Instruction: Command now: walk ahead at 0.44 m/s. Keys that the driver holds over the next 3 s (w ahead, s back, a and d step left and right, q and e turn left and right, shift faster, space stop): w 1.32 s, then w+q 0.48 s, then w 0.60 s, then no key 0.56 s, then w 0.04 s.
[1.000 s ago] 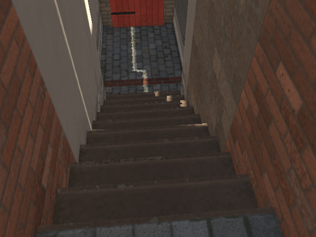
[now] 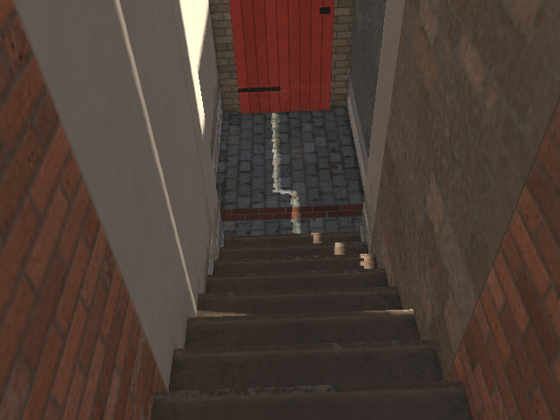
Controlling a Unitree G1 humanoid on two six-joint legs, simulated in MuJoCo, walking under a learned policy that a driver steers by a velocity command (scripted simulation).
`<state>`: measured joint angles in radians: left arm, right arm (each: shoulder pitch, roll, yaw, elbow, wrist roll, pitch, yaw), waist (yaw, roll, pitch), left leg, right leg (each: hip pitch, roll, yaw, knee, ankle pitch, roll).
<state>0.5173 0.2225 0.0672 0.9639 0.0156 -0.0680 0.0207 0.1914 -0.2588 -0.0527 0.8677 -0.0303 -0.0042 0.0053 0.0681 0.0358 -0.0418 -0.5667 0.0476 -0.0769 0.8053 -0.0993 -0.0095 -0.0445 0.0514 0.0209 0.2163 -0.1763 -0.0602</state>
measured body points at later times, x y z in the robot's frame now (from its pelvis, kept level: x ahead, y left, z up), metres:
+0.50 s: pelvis +0.17 +0.06 +0.00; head +0.17 +0.07 +0.45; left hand +0.28 +0.32 -0.13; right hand +0.12 -0.21 -0.13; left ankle +0.12 +0.15 -0.75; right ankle +0.27 -0.08 -0.68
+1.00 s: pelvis +0.43 -0.05 -0.22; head +0.43 -0.08 +0.23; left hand +0.39 +0.21 -0.35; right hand +0.46 -0.30 -0.37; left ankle +0.41 +0.11 -0.75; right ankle +0.44 -0.12 -0.93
